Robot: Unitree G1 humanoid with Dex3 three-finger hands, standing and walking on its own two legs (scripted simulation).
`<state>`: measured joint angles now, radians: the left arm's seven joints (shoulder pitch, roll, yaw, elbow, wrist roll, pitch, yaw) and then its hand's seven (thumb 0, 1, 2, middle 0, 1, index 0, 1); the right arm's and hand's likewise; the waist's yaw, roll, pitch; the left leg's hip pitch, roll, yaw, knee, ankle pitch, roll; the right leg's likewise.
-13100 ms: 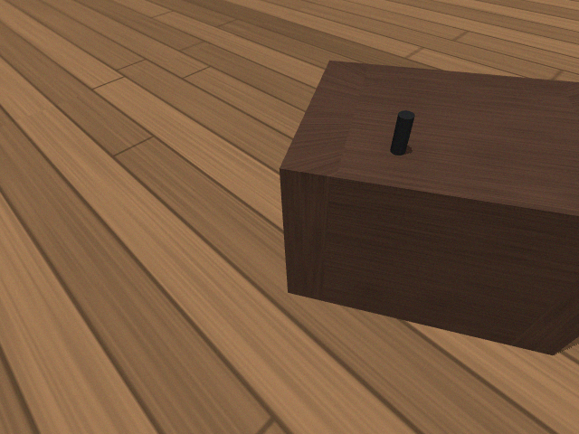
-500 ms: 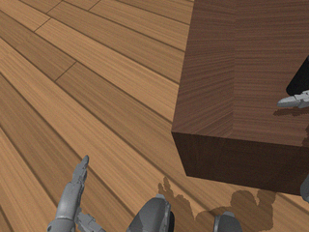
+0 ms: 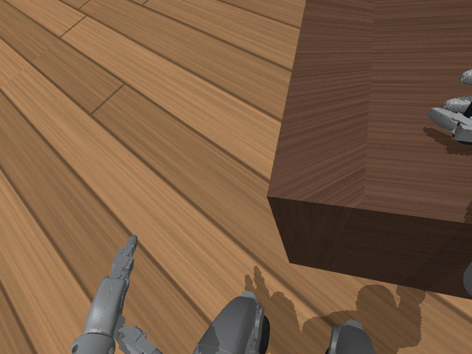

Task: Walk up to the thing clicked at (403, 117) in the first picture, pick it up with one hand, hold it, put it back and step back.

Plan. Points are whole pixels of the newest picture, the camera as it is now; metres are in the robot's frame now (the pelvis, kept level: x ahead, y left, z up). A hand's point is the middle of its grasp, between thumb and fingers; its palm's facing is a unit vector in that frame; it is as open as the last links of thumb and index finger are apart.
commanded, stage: close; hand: right
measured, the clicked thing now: out of the picture +0.53 -0.23 +0.04
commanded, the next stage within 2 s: settle in 0.02 s
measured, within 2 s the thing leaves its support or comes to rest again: leaves its support in 0.42 s
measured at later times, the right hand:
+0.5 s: hand out of the picture +0.53 -0.22 +0.06, palm faces +0.22 +0.98 +0.01, open 5.1 cm
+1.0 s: hand out of the picture +0.53 -0.23 +0.10, palm faces +0.20 +0.98 +0.01, open 5.1 cm
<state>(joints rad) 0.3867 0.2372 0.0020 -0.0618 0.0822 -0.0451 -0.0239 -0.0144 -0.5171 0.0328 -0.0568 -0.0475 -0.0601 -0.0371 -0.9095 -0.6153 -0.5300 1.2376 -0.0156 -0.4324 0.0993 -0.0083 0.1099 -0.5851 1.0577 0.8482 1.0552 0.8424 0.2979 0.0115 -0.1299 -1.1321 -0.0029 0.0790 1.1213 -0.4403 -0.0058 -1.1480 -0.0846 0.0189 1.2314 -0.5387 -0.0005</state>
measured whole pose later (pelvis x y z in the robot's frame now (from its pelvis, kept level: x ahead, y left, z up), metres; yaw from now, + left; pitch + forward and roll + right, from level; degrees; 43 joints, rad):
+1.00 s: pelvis +0.01 +0.00 +0.03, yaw -1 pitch +22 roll +3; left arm 0.35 0.25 0.03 0.10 0.05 -0.05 0.00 -0.01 -0.53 0.05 -0.06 -0.05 -0.06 -0.05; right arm -0.91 -0.57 -0.48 1.21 0.02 -0.35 0.10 0.00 -0.19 -1.14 1.03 1.15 1.03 1.14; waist 0.24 0.00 -0.12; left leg -0.96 0.00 0.07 0.98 -0.41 -0.01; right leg -0.97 -0.07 0.00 1.08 -0.49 0.00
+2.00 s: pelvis +0.03 +0.01 +0.08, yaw -2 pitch +7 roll +0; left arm 0.34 0.23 0.07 0.37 -0.02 -0.06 0.06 -0.02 -0.53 0.04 -0.06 -0.05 -0.06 -0.04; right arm -0.46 -0.26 -0.27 0.56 0.16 -0.08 0.06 0.00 -0.20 -1.13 1.03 1.14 1.03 1.13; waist 0.04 -0.02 -0.09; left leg -0.49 0.03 0.04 0.70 -0.33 -0.01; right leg -0.46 -0.03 -0.04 0.72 -0.37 0.01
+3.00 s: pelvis +0.02 +0.01 +0.10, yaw -3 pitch -2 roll +0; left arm 0.25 0.21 0.10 0.60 -0.02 -0.11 0.08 -0.02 -0.52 0.04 -0.06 -0.05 -0.06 -0.04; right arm -0.20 -0.21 -0.21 0.04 0.20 0.21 0.01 0.00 -0.19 -1.13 1.03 1.13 1.03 1.13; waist 0.00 -0.04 -0.02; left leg -0.23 0.03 0.05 0.50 -0.24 -0.01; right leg -0.20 -0.02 -0.03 0.50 -0.27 0.01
